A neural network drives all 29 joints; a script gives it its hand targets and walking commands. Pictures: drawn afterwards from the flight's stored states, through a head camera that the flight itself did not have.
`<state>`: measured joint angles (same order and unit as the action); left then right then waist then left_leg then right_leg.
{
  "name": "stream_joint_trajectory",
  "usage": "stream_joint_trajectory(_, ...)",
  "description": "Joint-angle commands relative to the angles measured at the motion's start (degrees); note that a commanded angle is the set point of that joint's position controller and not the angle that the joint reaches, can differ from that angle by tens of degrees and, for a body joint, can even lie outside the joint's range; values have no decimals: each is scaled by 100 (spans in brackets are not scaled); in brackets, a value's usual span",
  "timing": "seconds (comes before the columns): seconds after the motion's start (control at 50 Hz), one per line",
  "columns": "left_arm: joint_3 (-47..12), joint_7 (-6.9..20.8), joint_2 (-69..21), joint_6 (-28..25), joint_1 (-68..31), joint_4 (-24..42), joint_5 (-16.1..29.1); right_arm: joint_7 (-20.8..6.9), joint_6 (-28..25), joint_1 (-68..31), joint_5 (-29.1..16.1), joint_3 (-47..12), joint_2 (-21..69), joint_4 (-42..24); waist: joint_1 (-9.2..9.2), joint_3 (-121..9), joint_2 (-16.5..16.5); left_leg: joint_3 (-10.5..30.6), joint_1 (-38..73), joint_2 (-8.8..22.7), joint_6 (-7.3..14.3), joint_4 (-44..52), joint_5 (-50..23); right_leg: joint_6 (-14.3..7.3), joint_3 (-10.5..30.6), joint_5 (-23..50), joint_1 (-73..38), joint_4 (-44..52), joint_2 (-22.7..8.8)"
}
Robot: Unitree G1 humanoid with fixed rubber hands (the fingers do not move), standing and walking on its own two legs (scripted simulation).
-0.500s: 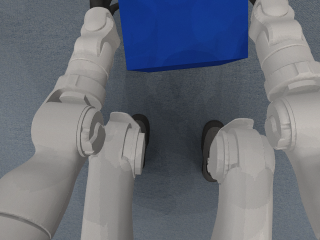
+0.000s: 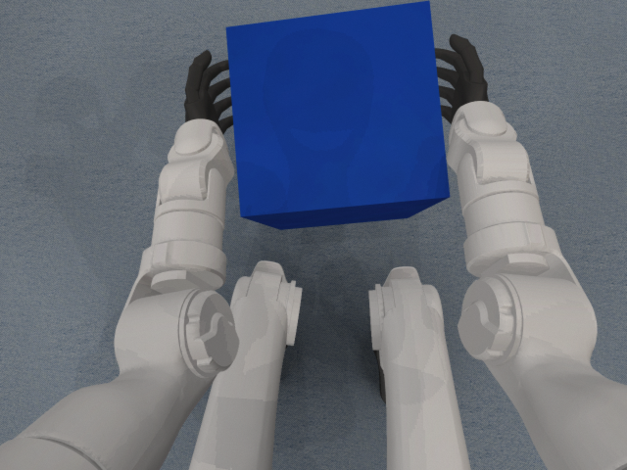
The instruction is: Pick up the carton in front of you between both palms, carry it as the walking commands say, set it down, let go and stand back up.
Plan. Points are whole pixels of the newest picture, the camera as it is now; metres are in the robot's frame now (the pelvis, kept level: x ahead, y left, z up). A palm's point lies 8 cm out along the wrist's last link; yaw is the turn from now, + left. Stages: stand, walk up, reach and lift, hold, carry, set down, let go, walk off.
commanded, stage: reach and lift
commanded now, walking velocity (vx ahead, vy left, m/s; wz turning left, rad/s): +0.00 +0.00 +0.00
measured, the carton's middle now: (336, 143) +0.49 +0.00 -0.14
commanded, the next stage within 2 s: none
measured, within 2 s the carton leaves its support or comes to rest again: neither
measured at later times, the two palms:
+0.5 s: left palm (139, 77) +0.46 +0.15 +0.08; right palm (535, 71) +0.47 -0.15 +0.08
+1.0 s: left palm out of the picture +0.43 +0.15 +0.24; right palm out of the picture +0.43 -0.15 +0.24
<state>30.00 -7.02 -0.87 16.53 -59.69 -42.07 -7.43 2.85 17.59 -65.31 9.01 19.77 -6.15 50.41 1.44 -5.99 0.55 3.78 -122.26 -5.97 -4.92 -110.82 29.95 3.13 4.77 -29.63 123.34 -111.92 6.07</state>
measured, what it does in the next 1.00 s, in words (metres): rises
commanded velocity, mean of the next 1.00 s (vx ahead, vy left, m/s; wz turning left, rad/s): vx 0.00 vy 0.00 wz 0.00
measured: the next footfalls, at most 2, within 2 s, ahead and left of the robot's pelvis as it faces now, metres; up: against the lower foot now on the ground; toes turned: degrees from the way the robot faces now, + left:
none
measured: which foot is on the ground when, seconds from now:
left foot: down 0.00-1.00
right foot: down 0.00-1.00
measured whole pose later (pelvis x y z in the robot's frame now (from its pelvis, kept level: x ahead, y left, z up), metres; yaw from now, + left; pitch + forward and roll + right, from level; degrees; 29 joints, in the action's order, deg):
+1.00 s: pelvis +0.09 +0.00 +0.27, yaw -1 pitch +21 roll +0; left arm 20.7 -3.5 -7.9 17.0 -24.5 -33.4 -10.6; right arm 2.1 18.0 -24.5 11.5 18.2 6.2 34.0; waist 0.8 -12.1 0.4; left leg 7.3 -53.3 -4.6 -1.7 -55.4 22.9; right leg 1.4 7.4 -22.8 53.6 -55.7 4.6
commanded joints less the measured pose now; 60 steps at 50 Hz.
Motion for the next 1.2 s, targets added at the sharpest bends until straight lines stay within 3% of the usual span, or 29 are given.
stream_joint_trajectory(0.0, -2750, 1565, -5700, 122, -3876, -206, 338, -1369, -19, -3126, -338, -1860, 6052, -79, -13, -5188, -308, -994, 2652, -430, 306, 1407, -274, -289, -846, 193, -3197, 1627, 329)
stream_joint_trajectory(0.12, -2774, 1658, -5918, 194, -3457, -230, 253, -1432, 21, -2834, -240, -1879, 6239, -246, -35, -5584, -225, -964, 3246, -446, 279, 1948, -533, -253, -845, 492, -3818, 2124, 336)
stream_joint_trajectory(0.34, -3744, 1711, -6408, 287, -2523, 279, 653, -1454, 109, -2082, -695, -2885, 6763, -1100, -29, -6029, -269, -796, 4581, -450, 241, 2766, -1153, -167, -793, 1124, -5055, 2902, 374)
stream_joint_trajectory(0.66, -3986, 1713, -6539, 167, -775, 231, 503, -1398, -4, -414, -595, -3016, 6992, -1179, -54, -4580, -144, -406, 6363, -350, 303, 4479, -1356, -208, -418, 1360, -6791, 4603, 301)
stream_joint_trajectory(0.92, -4210, 1753, -6526, 102, 697, 387, 321, -1377, -77, 981, -462, -3276, 7024, -1514, -79, -3480, -103, -41, 8297, -163, 394, 6137, -2131, -276, -78, 2130, -8668, 6224, 137)
stream_joint_trajectory(1.18, -4694, 1896, -6427, 713, 1907, 1105, 407, -1455, 524, 2177, -640, -3808, 7023, -2280, -88, -2233, -95, 105, 10443, 5, 404, 7838, -3188, -231, 60, 3243, -10723, 7933, -19)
